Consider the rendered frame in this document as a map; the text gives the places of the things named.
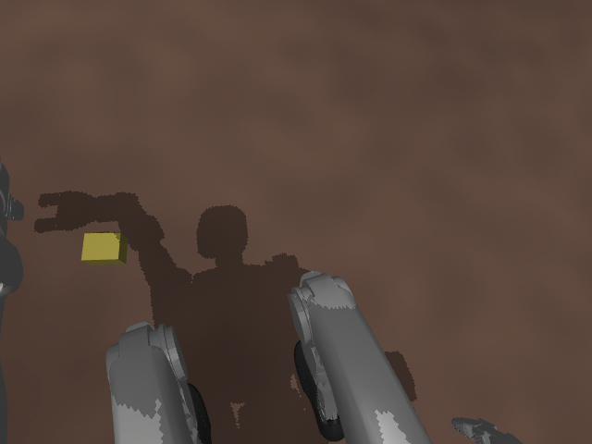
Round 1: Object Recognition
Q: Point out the left robot arm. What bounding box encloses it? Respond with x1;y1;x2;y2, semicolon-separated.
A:
0;160;23;444

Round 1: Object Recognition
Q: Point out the left robot hand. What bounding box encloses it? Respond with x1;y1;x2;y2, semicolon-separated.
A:
5;193;24;220

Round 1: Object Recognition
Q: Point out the left robot foot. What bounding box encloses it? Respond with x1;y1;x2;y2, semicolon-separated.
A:
187;383;212;444

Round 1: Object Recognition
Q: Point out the small box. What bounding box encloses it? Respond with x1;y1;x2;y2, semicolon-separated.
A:
81;233;128;265

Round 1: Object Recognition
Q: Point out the right robot hand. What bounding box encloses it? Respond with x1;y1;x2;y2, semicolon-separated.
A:
451;417;523;444

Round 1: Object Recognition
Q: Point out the right robot foot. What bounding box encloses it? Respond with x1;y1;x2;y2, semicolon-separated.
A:
294;340;345;442

